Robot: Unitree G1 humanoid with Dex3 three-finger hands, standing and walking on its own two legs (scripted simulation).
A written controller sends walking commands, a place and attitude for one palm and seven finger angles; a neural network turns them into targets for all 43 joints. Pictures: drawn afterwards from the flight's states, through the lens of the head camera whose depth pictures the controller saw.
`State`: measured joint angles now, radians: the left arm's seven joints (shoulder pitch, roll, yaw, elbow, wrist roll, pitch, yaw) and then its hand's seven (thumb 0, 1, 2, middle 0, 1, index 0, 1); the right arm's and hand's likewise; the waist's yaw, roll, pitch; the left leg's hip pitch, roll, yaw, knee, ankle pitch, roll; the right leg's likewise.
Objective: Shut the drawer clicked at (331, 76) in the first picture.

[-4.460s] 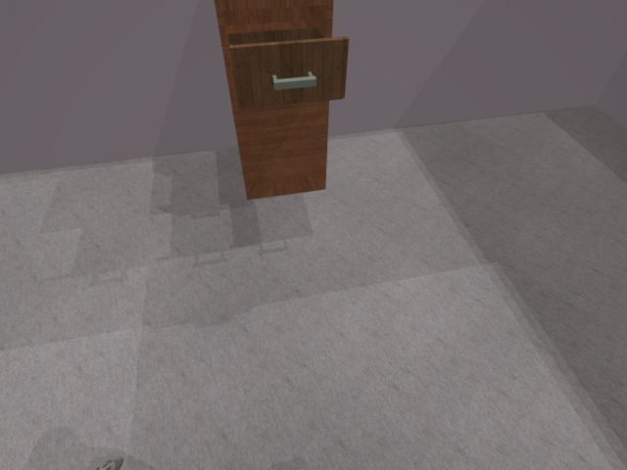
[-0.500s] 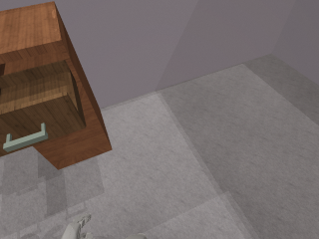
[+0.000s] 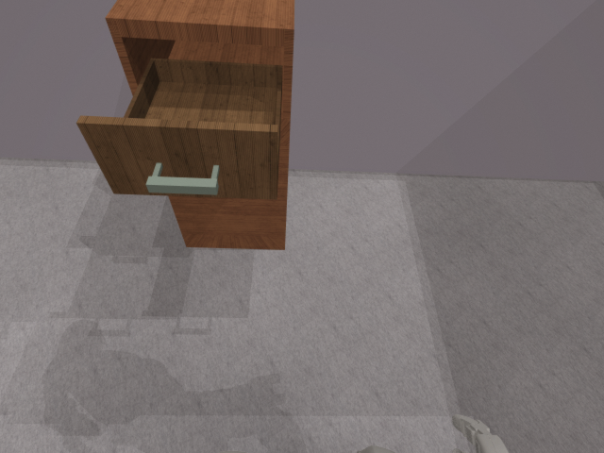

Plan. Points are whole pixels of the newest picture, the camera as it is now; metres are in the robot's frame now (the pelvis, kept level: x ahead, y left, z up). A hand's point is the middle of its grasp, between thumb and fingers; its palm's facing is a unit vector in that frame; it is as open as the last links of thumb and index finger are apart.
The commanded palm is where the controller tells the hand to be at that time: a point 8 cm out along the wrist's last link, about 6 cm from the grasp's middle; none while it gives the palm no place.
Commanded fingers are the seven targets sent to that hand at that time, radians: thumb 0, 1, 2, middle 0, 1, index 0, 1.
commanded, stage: turn to face it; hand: left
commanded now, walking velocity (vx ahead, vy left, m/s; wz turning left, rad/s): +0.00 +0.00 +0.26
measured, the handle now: (185, 177) +0.54 +0.28 -0.03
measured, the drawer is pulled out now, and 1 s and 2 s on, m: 0.28 0.28 0.28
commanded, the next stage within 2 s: take the last steps up to it in 0.14 s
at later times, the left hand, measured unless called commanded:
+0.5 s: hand out of the picture +0.01 +0.16 -0.14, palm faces +0.23 -0.94 -0.24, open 7.3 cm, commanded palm none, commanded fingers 0.00 0.90 0.90 -0.20 -0.30 -0.20 -0.30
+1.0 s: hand out of the picture +0.10 +0.26 -0.16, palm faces +0.22 -0.96 -0.16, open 7.4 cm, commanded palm none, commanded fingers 0.00 0.90 0.90 -0.20 -0.30 -0.20 -0.30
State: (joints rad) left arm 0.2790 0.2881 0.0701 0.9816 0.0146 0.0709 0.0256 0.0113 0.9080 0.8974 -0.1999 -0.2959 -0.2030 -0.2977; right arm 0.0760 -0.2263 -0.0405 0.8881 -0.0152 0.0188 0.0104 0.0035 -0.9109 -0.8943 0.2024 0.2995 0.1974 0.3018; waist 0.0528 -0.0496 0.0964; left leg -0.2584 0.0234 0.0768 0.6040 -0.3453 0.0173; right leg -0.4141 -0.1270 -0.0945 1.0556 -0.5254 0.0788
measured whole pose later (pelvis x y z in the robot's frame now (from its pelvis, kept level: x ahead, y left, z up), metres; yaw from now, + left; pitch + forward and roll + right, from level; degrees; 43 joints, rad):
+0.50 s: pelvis +0.01 -0.03 +0.02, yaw +10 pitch -1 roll +1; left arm 0.30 0.15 0.03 0.99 0.02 -0.04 0.02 0.01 0.92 0.90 -0.20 -0.30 -0.21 -0.30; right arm 0.26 -0.22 -0.07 1.04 -0.03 0.05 0.04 0.01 -0.91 -0.89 0.20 0.30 0.20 0.30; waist 0.01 0.03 0.02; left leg -0.43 0.06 0.02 1.04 -0.30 -0.03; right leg -0.15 -0.07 -0.17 0.40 -0.23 -0.02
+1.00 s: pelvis +0.11 +0.08 +0.02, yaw +9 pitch -1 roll +0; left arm 0.25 0.19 0.06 1.10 0.02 0.00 0.00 0.01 0.91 0.90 -0.20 -0.30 -0.20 -0.30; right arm 0.38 -0.11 -0.02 1.11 -0.01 -0.08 -0.02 0.00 -0.93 -0.89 0.20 0.30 0.20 0.30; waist 0.01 -0.05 0.03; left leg -0.02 0.00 0.18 0.31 -0.27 0.04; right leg -0.56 -0.11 -0.08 1.05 -0.23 0.02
